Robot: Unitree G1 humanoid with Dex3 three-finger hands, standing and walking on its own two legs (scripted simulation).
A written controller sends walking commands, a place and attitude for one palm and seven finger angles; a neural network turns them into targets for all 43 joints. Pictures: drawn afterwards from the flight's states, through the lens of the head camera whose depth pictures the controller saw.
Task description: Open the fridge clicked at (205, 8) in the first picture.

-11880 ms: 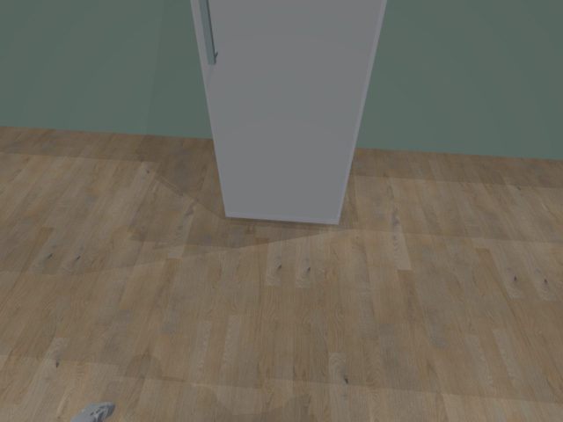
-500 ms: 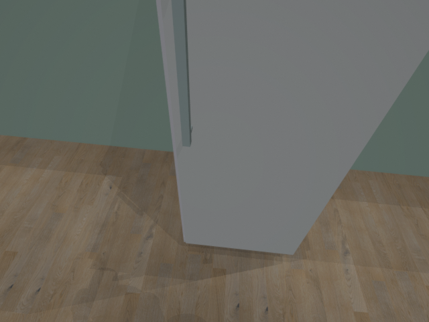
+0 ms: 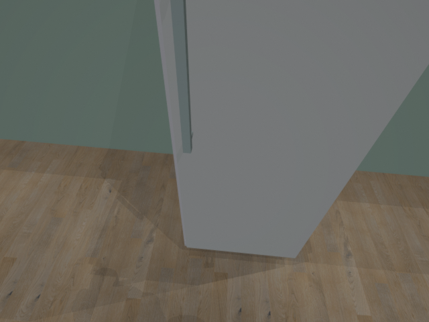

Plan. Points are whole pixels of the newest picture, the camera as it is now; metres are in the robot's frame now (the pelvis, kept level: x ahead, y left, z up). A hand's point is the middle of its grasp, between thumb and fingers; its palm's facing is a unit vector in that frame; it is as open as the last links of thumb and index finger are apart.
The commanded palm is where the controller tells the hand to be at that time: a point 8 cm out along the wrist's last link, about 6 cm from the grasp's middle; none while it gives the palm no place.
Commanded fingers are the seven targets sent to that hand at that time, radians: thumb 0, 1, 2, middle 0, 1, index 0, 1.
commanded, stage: look again from close up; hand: left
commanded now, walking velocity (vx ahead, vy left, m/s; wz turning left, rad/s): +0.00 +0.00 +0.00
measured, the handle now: (184, 69) +0.51 +0.10 +0.22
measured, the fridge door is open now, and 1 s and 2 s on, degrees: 0 0 0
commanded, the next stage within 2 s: raise the hand to about handle height in 0.22 s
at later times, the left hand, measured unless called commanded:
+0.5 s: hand (114, 310) +0.16 +0.20 -0.07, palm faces +0.21 -0.95 -0.23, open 7.4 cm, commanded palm +0.11 +0.22 -0.04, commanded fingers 0.00 0.67 0.80 -0.22 -0.45 -0.22 -0.45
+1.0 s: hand (114, 287) +0.17 +0.17 +0.04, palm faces +0.09 -0.99 -0.11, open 10.1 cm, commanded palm +0.14 +0.24 +0.05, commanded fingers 0.00 0.08 0.55 -0.26 -0.82 -0.26 -0.82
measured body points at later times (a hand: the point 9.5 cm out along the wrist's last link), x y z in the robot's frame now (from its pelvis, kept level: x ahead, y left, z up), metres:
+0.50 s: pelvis +0.01 +0.00 -0.01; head +0.01 -0.01 +0.44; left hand +0.14 +0.25 -0.05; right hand +0.07 -0.25 -0.13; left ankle +0.01 +0.07 -0.74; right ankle +0.00 -0.13 -0.74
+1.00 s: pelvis -0.01 -0.06 -0.06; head +0.02 -0.07 +0.39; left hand +0.16 +0.22 +0.05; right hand +0.22 -0.26 -0.12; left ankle +0.01 +0.07 -0.74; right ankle +0.00 -0.13 -0.74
